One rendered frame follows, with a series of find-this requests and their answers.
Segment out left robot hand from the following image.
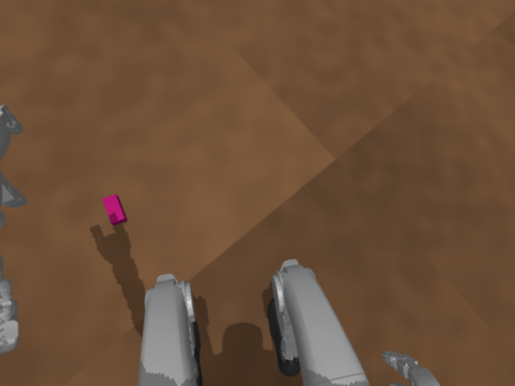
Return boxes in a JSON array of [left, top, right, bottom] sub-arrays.
[[0, 105, 28, 207]]

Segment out right robot foot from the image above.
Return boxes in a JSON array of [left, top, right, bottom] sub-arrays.
[[268, 298, 300, 377]]

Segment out small box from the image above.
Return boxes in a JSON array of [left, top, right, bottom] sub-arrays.
[[102, 194, 127, 226]]

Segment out left robot arm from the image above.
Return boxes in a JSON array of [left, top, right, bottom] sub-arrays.
[[0, 167, 19, 354]]

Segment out right robot hand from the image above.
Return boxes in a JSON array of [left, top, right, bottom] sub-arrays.
[[382, 351, 440, 386]]

